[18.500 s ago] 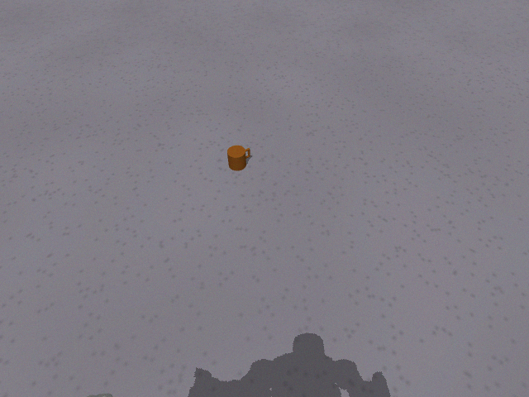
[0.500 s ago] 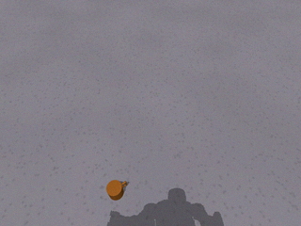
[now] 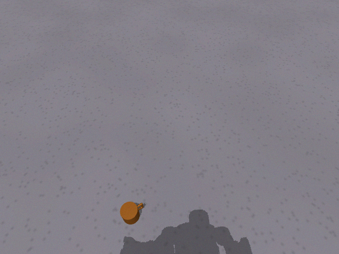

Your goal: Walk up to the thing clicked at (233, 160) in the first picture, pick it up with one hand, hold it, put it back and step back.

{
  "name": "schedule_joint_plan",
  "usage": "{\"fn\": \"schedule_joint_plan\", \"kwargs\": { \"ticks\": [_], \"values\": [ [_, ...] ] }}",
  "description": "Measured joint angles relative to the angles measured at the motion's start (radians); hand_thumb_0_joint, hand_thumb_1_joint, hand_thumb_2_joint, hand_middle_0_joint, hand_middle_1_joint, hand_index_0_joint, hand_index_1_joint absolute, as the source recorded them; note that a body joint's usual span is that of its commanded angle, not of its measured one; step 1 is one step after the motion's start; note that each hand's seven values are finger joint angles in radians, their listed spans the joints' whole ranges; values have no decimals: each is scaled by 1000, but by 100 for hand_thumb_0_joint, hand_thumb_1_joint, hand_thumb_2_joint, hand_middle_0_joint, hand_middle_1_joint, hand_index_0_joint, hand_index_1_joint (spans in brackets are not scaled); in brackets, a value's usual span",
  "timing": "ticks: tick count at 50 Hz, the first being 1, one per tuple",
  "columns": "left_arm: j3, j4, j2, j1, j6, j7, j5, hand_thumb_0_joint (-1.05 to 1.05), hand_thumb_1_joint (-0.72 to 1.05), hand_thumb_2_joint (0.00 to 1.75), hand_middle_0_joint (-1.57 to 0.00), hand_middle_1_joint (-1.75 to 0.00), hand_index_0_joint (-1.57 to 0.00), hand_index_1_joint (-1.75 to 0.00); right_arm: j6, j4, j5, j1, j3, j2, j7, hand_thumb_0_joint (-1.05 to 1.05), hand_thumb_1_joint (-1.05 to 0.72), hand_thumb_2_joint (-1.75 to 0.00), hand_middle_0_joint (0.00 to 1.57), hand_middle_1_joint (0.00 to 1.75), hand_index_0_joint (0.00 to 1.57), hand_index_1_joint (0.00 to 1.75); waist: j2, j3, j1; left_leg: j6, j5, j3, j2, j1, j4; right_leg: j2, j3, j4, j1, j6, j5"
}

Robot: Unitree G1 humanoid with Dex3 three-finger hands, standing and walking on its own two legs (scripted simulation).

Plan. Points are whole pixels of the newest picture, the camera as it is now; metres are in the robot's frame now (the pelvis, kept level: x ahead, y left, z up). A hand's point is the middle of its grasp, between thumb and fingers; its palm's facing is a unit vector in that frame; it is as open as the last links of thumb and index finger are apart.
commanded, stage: stand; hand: left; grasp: from above
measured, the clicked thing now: (132, 211) +0.42 +0.22 -0.73
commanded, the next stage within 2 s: rise first in 0.34 s
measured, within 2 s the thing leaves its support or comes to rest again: neither
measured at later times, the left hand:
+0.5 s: hand out of the picture +0.08 +0.26 -0.15, palm faces +0.02 -0.94 -0.35, open 7.5 cm
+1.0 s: hand out of the picture +0.14 +0.26 -0.22, palm faces -0.11 -0.91 -0.41, open 13.7 cm
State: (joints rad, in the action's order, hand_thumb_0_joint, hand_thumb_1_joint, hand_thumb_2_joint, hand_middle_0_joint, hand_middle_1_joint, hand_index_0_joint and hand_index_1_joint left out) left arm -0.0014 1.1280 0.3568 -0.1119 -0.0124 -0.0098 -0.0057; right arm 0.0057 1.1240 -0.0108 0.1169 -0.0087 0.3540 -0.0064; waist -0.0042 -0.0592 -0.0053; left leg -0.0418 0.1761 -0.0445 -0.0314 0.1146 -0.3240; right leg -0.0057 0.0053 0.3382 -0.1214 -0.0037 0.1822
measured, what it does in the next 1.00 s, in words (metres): lowers itself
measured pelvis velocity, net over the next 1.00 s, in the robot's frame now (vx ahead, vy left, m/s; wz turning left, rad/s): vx -0.01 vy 0.02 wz -0.02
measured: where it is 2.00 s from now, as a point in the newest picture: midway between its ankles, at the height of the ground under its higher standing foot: outside the picture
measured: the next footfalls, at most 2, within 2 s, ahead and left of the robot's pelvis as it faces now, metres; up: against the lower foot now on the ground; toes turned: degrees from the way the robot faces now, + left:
none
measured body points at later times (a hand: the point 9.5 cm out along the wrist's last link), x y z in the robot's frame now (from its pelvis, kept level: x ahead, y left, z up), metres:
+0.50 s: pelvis +0.00 +0.00 +0.00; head +0.02 +0.00 +0.45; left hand +0.08 +0.30 -0.13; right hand +0.08 -0.30 -0.13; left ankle +0.00 +0.15 -0.75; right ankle +0.00 -0.12 -0.75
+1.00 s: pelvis -0.01 +0.02 -0.07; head +0.08 +0.03 +0.37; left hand +0.15 +0.31 -0.19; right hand +0.13 -0.25 -0.17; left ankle +0.00 +0.15 -0.75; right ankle +0.00 -0.12 -0.75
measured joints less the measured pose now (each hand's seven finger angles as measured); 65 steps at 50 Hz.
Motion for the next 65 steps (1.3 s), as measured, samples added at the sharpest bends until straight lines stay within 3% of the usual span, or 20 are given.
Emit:
{"fn": "schedule_joint_plan", "kwargs": {
  "ticks": [23,27,30,35,42,47,54,65],
  "values": [
    [0,-2,0,-5,2,0,0,0,90,90,-20,-30,-20,-30,1,-5,-1,1,1,0,1,0,-91,-90,21,30,21,30,0,0,-2,2,1,2,3,-7,4,-3,-2,1,4,-2,3],
    [-48,-58,-24,40,-21,16,24,0,84,92,-19,-37,-18,-37,30,-158,45,48,-1,-14,34,0,-93,-91,20,30,21,30,-3,0,6,7,33,-9,10,103,-94,-8,7,94,-99,-2,37],
    [-88,-49,-24,121,-16,0,-5,0,71,93,-17,-49,-16,-49,42,-231,46,52,11,-50,42,0,-94,-91,20,30,20,30,7,1,11,5,59,-6,8,196,-173,-4,2,171,-193,-1,60],
    [-150,-105,-8,161,3,-27,-90,0,42,94,-11,-77,-13,-75,50,-317,27,80,32,-104,32,0,-95,-91,20,30,21,30,24,47,24,2,115,4,5,334,-304,1,-11,298,-335,0,109],
    [-131,-217,-31,101,128,-1,-146,0,-8,95,-7,-100,-10,-97,51,-413,29,121,37,-112,19,1,-95,-91,20,30,21,30,3,99,30,14,181,11,9,433,-425,-1,-20,398,-427,-12,161],
    [-140,-308,-49,48,152,10,-173,0,-35,97,-7,-105,-9,-103,88,-470,23,116,48,-108,14,1,-94,-91,21,30,21,30,6,122,25,19,247,11,11,563,-567,-1,-23,531,-553,-19,221],
    [-137,-510,-55,-53,148,26,-226,-1,-51,99,-7,-108,-8,-107,114,-517,13,81,55,-116,20,1,-93,-91,20,30,21,30,19,138,19,22,328,3,12,719,-743,1,-19,696,-703,-24,298],
    [-112,-706,-51,-154,216,38,-269,-1,-55,97,-8,-108,-8,-107,132,-582,9,56,36,-133,18,1,-95,-92,21,30,21,30,6,182,27,25,392,-16,14,880,-895,2,-3,830,-851,-28,357]
  ]
}}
